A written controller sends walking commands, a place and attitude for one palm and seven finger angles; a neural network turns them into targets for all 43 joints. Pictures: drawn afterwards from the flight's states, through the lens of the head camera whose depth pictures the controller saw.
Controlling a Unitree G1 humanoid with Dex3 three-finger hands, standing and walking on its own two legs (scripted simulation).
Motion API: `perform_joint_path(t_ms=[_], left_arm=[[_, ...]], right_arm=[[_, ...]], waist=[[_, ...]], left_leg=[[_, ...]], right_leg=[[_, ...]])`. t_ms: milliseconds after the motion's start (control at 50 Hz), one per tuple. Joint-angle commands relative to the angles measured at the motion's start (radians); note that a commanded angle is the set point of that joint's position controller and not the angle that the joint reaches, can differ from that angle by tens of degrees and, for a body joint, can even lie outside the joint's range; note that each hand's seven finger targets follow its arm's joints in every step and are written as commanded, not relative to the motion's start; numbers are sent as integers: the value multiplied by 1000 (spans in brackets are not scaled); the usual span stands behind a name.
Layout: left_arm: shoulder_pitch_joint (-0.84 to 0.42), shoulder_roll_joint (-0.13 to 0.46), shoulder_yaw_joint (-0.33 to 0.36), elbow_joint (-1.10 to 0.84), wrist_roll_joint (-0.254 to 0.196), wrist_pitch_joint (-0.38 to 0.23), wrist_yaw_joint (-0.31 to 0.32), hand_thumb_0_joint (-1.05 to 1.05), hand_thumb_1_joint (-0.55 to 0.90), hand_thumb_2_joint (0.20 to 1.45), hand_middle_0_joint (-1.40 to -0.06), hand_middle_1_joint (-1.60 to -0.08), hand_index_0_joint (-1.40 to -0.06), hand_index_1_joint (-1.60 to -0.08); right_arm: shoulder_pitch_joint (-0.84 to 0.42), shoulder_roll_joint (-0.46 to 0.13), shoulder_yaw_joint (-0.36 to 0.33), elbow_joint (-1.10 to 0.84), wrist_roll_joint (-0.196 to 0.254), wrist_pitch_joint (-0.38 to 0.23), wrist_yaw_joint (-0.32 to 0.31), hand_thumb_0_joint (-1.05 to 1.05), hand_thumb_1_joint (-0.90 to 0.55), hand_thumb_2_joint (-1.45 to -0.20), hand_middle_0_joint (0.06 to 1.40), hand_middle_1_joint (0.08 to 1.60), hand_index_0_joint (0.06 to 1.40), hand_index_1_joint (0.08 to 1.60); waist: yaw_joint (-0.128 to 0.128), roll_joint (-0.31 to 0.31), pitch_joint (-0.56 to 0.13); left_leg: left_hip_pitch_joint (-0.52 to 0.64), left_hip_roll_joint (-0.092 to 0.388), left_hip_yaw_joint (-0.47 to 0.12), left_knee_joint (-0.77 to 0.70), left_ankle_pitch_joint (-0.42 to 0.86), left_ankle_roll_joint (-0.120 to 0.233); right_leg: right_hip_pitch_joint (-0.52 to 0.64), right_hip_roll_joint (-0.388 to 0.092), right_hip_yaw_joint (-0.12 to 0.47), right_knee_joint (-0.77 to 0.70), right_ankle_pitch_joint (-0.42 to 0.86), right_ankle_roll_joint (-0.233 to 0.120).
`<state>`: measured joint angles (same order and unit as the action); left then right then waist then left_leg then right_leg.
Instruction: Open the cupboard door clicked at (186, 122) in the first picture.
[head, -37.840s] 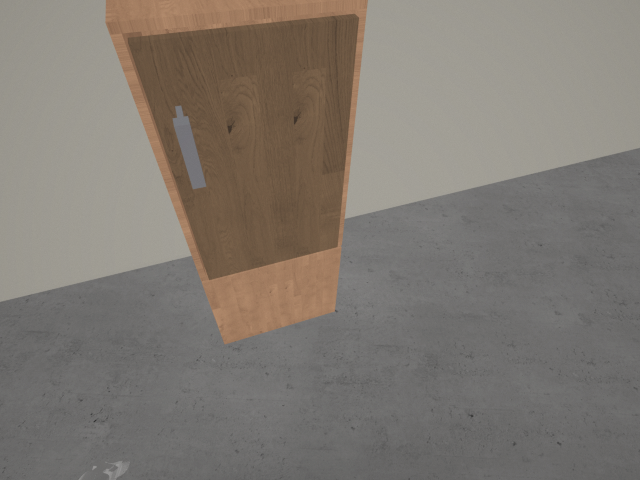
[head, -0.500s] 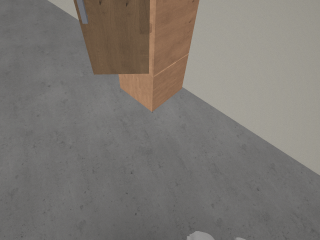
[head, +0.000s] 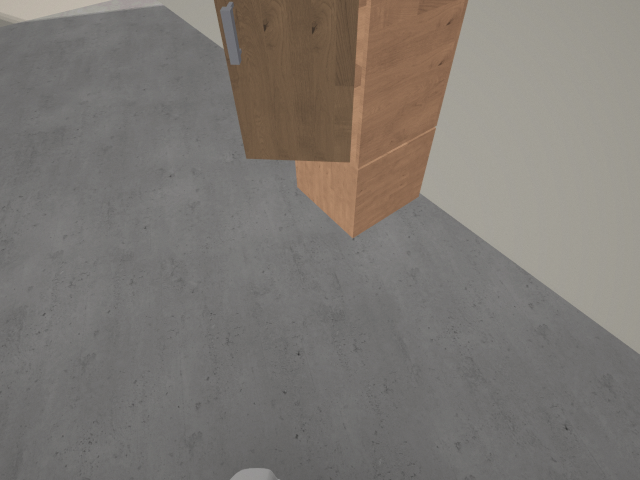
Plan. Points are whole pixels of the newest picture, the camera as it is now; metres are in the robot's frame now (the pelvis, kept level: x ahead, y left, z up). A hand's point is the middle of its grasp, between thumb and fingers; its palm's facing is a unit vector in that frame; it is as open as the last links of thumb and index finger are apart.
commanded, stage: take the last steps up to it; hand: left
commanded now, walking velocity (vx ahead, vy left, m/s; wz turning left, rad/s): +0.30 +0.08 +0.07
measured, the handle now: (233, 33) +1.09 +0.29 +0.05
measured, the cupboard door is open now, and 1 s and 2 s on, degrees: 48 48 48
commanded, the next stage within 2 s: come to a stop and stand still in 1.38 s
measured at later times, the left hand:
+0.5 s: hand (165, 444) +0.19 +0.26 -0.17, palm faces +0.03 -0.98 -0.18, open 7.4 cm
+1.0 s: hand (201, 370) +0.31 +0.23 -0.18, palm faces +0.08 -0.98 -0.19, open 7.2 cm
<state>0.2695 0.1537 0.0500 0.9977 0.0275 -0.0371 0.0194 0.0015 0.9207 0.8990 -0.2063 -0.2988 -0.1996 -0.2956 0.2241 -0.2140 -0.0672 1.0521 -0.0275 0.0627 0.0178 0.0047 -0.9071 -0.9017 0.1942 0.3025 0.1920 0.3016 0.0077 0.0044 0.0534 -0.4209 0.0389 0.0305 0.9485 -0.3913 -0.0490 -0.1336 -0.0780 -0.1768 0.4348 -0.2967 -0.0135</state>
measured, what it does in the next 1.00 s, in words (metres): walks ahead: left foot, then right foot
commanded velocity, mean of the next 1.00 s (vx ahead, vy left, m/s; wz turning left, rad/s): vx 0.30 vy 0.02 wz -0.01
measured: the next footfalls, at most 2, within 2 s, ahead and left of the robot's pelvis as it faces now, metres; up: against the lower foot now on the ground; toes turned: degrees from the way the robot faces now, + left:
left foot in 0.18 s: +0.08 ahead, +0.16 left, +0.00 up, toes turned +8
right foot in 0.66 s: +0.29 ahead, -0.06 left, +0.00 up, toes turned -8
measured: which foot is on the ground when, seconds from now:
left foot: up 0.00-0.16, down 0.18-0.68, up 0.70-1.00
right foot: down 0.00-0.18, up 0.20-0.64, down 0.66-1.00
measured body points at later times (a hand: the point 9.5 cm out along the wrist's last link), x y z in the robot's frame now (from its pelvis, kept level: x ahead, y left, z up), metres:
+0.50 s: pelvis +0.12 +0.07 +0.00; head +0.14 +0.08 +0.45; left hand +0.19 +0.31 -0.15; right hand +0.08 -0.16 -0.15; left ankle +0.04 +0.16 -0.74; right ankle +0.19 -0.06 -0.69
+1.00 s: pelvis +0.31 +0.05 +0.00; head +0.34 +0.06 +0.45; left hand +0.30 +0.28 -0.16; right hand +0.38 -0.19 -0.15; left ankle +0.40 +0.18 -0.72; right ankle +0.26 -0.06 -0.74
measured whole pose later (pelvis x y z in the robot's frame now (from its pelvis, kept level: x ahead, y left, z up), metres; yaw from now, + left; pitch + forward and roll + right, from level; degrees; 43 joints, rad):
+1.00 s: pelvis +0.31 +0.05 +0.00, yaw +1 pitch +0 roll -1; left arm 0.30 0.17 0.06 1.10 0.02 -0.07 0.01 -0.01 0.94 0.90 -0.20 -0.30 -0.20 -0.30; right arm 0.17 -0.19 -0.06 1.05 -0.03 -0.02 0.01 0.01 -0.93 -0.90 0.19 0.30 0.19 0.30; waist 0.02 0.00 0.05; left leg -0.48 0.09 0.09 0.72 -0.25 -0.03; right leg -0.08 -0.03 -0.15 0.39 -0.30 -0.01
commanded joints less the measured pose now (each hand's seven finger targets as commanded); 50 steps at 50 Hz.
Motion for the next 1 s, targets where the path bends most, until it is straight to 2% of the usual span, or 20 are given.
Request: perform_joint_path(t_ms=[0,60,100,120,140,160,180,200,300,420,540,600,620,640,660,700,780,860,940,980], left_arm=[[128,180,41,16,6,-15,-3,0,900,900,-200,-300,-200,-300],[110,187,41,32,11,-12,-10,0,900,900,-200,-300,-200,-300],[73,182,39,38,1,-8,-14,0,900,900,-200,-300,-200,-300],[60,164,33,37,-5,-4,-18,0,900,900,-200,-300,-200,-300],[50,119,24,24,-9,-3,-25,0,900,900,-200,-300,-200,-300],[17,66,10,-16,-11,-5,-26,0,900,900,-200,-300,-200,-300],[-65,84,9,-44,-4,-4,-21,0,900,900,-200,-300,-200,-300],[-78,83,11,-39,1,-5,-21,0,900,900,-200,-300,-200,-300],[0,52,11,21,-1,12,-40,0,900,900,-200,-300,-200,-300],[-89,44,9,-16,-4,23,-42,0,900,900,-200,-300,-200,-300],[-211,55,8,-66,-8,18,-46,0,900,900,-200,-300,-200,-300],[-33,89,25,-21,-5,6,-43,0,900,900,-200,-300,-200,-300],[120,144,42,26,0,-9,-36,0,900,900,-200,-300,-200,-300],[262,246,71,64,3,-18,-23,0,900,900,-200,-300,-200,-300],[262,271,67,70,-20,-17,-16,0,900,900,-200,-300,-200,-300],[94,182,44,28,-20,-20,-4,0,900,900,-200,-300,-200,-300],[6,88,12,21,-13,-42,-4,0,900,900,-200,-300,-200,-300],[31,95,20,43,-6,-51,-9,0,900,900,-200,-300,-200,-300],[77,126,22,84,-2,-48,-14,0,900,900,-200,-300,-200,-300],[64,142,24,85,-2,-42,-14,0,900,900,-200,-300,-200,-300]], right_arm=[[-134,-22,1,-107,5,-48,10,0,-900,-900,200,300,200,300],[-106,-6,7,-103,6,-63,15,0,-900,-900,200,300,200,300],[-8,-8,10,-67,4,-77,9,0,-900,-900,200,300,200,300],[69,-39,4,-38,5,-85,1,0,-900,-900,200,300,200,300],[179,-114,-17,-12,1,-93,-10,0,-900,-900,200,300,200,300],[287,-200,-38,3,-9,-95,-23,0,-900,-900,200,300,200,300],[320,-213,-35,13,-8,-86,-36,0,-900,-900,200,300,200,300],[263,-172,-20,3,-7,-93,-39,0,-900,-900,200,300,200,300],[146,-68,15,-18,1,-131,-47,0,-900,-900,200,300,200,300],[195,-59,19,19,1,-137,-48,0,-900,-900,200,300,200,300],[249,-71,20,60,-11,-127,-49,0,-900,-900,200,300,200,300],[221,-83,19,68,-3,-123,-49,0,-900,-900,200,300,200,300],[211,-69,20,62,9,-127,-42,0,-900,-900,200,300,200,300],[243,-24,19,36,24,-131,-34,0,-900,-900,200,300,200,300],[192,-38,17,15,26,-123,-35,0,-900,-900,200,300,200,300],[91,-7,11,5,18,-117,-31,0,-900,-900,200,300,200,300],[152,53,20,32,4,-84,-20,0,-900,-900,200,300,200,300],[92,71,18,6,4,-81,-5,0,-900,-900,200,300,200,300],[-38,55,16,-41,4,-99,6,0,-900,-900,200,300,200,300],[-39,24,14,-47,4,-105,6,0,-900,-900,200,300,200,300]], waist=[[66,-152,23],[46,-184,35],[-9,-158,19],[-43,-72,-10],[-95,133,-70],[-138,354,-77],[-154,228,-30],[-121,190,-14],[-21,75,49],[-14,106,61],[-38,80,97],[59,35,2],[122,-39,-90],[155,-280,-222],[141,-256,-201],[84,-122,-32],[-20,-103,-30],[-16,-117,-14],[19,-137,20],[0,-129,34]], left_leg=[[-129,18,24,-147,-7,8],[30,-10,67,-307,-4,27],[254,-51,120,-465,115,34],[400,-46,108,-524,117,40],[534,96,-90,-580,24,89],[604,313,-397,-706,-5,187],[537,375,-419,-736,41,247],[483,345,-377,-736,61,254],[349,248,-134,-772,340,210],[380,224,-26,-767,503,211],[355,240,-26,-716,522,204],[296,184,26,-483,640,163],[160,116,68,-260,566,125],[-73,-39,131,55,104,73],[-154,-46,30,297,-193,71],[-213,46,-48,336,-30,66],[-68,82,-12,145,88,30],[-54,67,42,-97,144,13],[-34,39,67,-265,144,22],[41,26,74,-333,166,30]], right_leg=[[117,-304,250,-215,88,-133],[10,-279,203,-192,10,-113],[-119,-217,132,-124,-40,-69],[-204,-175,91,-37,-65,-41],[-327,-90,26,182,-120,-2],[-509,11,-29,464,-294,34],[-560,-5,76,620,-301,7],[-572,-40,117,687,-247,-4],[-504,-55,147,691,4,16],[-494,-46,118,486,110,22],[-350,-2,73,265,75,-7],[-40,54,44,132,111,-34],[212,-17,148,89,123,-70],[442,-288,528,-18,178,-182],[376,-393,673,-128,224,-242],[143,-326,525,-165,216,-194],[-52,-215,218,-208,333,-125],[-37,-188,157,-220,324,-138],[2,-211,194,-198,290,-137],[-26,-219,191,-177,237,-126]])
